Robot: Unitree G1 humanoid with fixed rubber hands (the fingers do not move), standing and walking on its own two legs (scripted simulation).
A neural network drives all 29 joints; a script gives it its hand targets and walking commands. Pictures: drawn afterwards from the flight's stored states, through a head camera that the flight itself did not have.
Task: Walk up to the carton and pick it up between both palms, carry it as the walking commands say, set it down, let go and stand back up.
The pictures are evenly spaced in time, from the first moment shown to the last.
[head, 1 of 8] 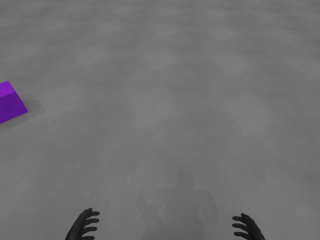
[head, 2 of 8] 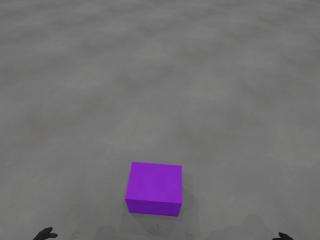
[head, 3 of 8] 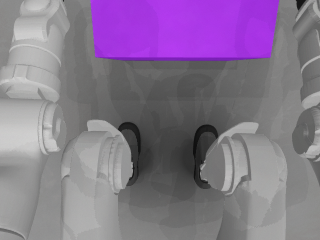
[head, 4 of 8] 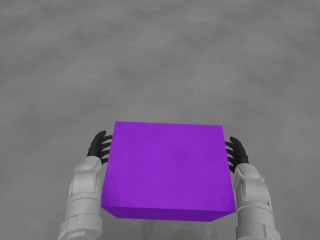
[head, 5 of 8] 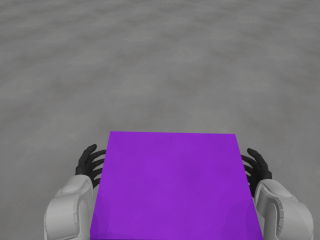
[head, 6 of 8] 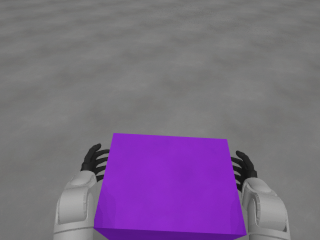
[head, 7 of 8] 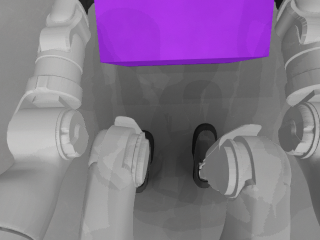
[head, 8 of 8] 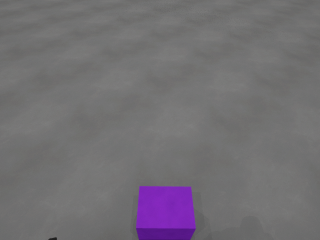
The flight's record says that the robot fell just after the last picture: no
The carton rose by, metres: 0.68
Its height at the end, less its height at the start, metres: +0.00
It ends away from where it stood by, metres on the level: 1.00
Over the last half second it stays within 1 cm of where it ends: yes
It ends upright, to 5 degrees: yes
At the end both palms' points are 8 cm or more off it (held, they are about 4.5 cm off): yes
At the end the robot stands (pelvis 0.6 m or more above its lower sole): yes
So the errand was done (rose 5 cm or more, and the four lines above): yes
